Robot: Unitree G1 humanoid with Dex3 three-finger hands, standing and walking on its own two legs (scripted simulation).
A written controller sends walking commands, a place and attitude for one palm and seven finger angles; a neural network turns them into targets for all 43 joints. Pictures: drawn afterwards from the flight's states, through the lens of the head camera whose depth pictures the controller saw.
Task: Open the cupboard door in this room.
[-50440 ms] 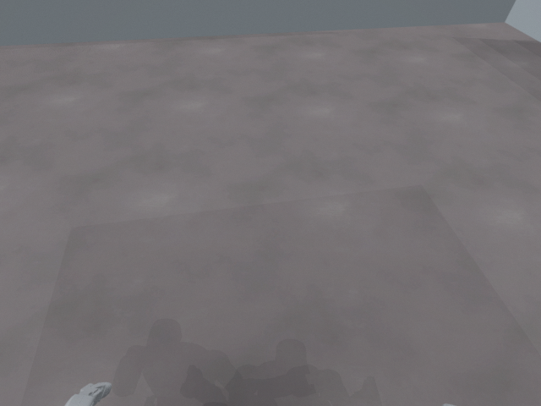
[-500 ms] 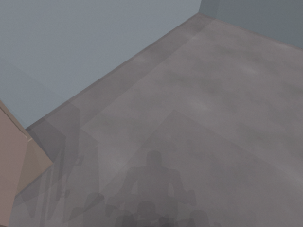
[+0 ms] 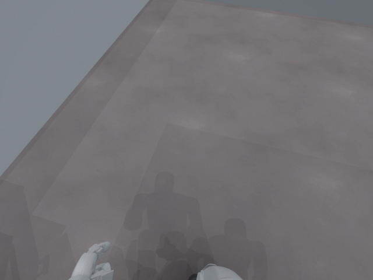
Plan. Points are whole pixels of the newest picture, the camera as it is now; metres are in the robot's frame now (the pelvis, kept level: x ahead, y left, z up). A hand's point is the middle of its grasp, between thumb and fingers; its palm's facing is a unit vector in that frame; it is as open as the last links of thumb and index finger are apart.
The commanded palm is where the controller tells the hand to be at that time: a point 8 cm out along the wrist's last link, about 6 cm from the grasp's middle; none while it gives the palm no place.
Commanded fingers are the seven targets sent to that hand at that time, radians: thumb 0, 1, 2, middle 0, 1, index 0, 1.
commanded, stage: walk to a spot facing it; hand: left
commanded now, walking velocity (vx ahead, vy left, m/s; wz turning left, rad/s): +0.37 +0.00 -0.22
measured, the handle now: out of the picture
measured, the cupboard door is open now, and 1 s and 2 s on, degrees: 48 48 48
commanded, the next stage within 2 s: turn to face it in 0.84 s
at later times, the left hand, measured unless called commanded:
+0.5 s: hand out of the picture +0.11 +0.13 -0.14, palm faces +0.05 -0.99 -0.16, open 7.4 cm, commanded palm none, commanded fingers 0.00 0.90 0.90 -0.20 -0.30 -0.20 -0.30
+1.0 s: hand (160, 119) +0.62 +0.09 -0.15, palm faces -0.23 -0.95 -0.20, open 7.4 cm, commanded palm none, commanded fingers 0.00 0.90 0.90 -0.20 -0.30 -0.20 -0.30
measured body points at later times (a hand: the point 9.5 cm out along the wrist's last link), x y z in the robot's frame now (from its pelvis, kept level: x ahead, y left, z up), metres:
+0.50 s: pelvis +0.23 -0.02 +0.01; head +0.26 -0.02 +0.46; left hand +0.11 +0.18 -0.13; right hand +0.36 -0.24 -0.12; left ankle +0.35 +0.05 -0.69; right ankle +0.06 -0.03 -0.71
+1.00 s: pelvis +0.47 -0.07 +0.02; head +0.51 -0.07 +0.47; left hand +0.63 +0.15 -0.13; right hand +0.28 -0.23 -0.11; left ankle +0.34 +0.04 -0.71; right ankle +0.57 -0.19 -0.69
